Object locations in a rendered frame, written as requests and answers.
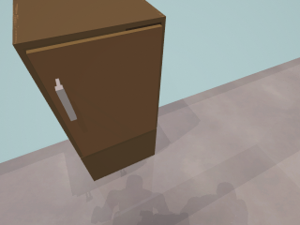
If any cupboard door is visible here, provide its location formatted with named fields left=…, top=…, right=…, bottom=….
left=26, top=24, right=163, bottom=157

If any handle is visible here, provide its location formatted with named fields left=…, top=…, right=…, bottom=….
left=54, top=79, right=77, bottom=121

